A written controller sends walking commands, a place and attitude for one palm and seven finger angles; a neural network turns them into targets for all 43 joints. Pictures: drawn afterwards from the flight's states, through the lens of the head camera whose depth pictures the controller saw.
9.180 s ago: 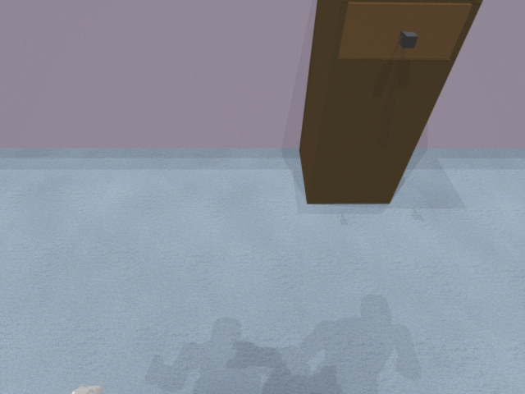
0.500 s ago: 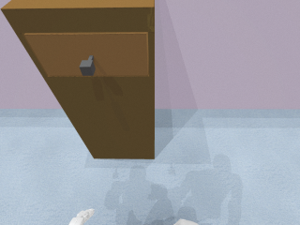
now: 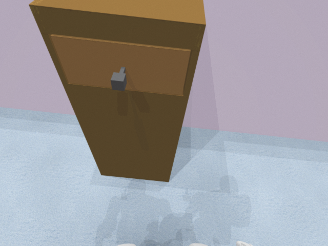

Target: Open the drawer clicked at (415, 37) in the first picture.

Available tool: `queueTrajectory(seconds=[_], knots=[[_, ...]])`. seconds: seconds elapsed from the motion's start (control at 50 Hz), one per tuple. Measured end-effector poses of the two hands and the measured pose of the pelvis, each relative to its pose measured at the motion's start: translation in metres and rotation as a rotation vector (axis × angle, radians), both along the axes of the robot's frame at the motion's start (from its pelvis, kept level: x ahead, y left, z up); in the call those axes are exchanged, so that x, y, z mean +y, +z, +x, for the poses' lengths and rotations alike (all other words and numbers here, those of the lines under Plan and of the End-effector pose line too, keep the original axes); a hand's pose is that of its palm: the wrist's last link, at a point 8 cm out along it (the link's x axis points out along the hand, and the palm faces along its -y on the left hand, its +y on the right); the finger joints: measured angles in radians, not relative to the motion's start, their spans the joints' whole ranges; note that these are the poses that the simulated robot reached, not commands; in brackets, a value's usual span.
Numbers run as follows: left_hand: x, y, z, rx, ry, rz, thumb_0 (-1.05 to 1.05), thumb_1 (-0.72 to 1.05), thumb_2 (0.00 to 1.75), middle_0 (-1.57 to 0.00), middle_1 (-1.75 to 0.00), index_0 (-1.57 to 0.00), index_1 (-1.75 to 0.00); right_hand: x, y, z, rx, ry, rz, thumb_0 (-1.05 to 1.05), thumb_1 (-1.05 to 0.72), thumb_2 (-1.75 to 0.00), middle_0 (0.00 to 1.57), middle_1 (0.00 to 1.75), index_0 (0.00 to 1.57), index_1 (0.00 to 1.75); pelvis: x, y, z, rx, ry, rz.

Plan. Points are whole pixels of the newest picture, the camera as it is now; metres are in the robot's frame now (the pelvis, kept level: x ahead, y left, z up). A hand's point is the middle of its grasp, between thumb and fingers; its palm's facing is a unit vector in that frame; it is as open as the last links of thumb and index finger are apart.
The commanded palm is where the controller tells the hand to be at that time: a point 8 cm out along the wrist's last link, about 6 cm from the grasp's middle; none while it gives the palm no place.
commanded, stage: come to a stop and stand still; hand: left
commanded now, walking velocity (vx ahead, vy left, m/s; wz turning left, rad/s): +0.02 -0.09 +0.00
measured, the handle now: (120, 77) +0.54 +0.18 +0.09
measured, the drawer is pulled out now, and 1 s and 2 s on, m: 0.00 0.00 0.00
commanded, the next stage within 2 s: look again from close up in 0.78 s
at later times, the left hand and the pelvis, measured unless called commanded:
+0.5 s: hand out of the picture -0.04 +0.11 -0.17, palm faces +0.02 -0.98 -0.21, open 7.3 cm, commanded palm none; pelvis -0.05 -0.06 +0.00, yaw +0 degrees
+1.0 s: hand out of the picture -0.07 +0.11 -0.18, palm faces +0.04 -0.98 -0.18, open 7.4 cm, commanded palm none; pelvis -0.07 -0.05 +0.00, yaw +0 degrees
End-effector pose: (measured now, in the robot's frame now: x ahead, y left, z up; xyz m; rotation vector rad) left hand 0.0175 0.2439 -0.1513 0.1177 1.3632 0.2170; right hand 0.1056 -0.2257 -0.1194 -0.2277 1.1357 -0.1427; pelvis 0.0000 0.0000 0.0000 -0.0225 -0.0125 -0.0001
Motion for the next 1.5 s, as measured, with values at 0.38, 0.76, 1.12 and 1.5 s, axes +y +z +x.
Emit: queueTrajectory(seconds=[0.38, 0.76, 1.12, 1.5], knots=[[-0.066, 0.026, -0.056, 0.003, -0.055, 0.039, 0.01, 0.91, 0.9, -0.2, -0.3, -0.2, -0.3, -0.061, -0.029, -0.152, 0.227, -0.151, 0.095, 0.0, -0.92, -0.9, 0.2, 0.3, 0.2, 0.3, -0.052, 0.006, -0.046, 0.0, -0.019, 0.049], [-0.1, 0.011, -0.092, 0.069, -0.024, -0.039, 0.01, 0.92, 0.9, -0.2, -0.3, -0.2, -0.3, -0.04, -0.029, -0.197, 0.32, -0.127, 0.12, 0.01, -0.91, -0.9, 0.2, 0.3, 0.2, 0.3, -0.066, 0.005, -0.062, -0.022, 0.0, 0.026], [-0.056, 0.002, -0.087, -0.015, -0.047, -0.018, 0.01, 0.91, 0.9, -0.2, -0.3, -0.2, -0.3, -0.031, -0.024, -0.157, 0.14, -0.074, 0.048, 0.02, -0.93, -0.9, 0.19, 0.3, 0.2, 0.3, -0.03, -0.003, -0.067, -0.021, 0.003, 0.007], [-0.027, 0.007, -0.094, 0.034, -0.061, -0.01, 0.01, 0.91, 0.9, -0.2, -0.3, -0.2, -0.3, -0.012, -0.018, -0.163, 0.191, -0.055, 0.048, 0.01, -0.92, -0.9, 0.2, 0.3, 0.2, 0.3, -0.012, 0.002, -0.064, 0.0, 0.001, 0.02]])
